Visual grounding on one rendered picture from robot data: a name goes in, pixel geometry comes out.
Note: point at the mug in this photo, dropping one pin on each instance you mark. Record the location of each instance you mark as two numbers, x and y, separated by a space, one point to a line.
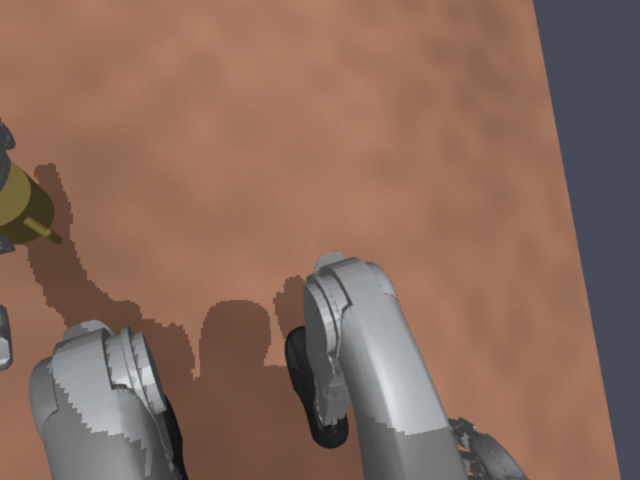
26 210

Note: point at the right robot foot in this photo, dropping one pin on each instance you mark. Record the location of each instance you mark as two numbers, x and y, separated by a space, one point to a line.
302 378

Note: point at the left robot hand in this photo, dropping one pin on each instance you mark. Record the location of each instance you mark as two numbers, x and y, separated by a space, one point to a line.
7 142

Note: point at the right robot hand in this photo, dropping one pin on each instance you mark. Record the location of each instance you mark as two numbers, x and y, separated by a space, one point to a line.
487 459

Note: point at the left robot foot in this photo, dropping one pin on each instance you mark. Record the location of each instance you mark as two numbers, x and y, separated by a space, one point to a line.
176 441

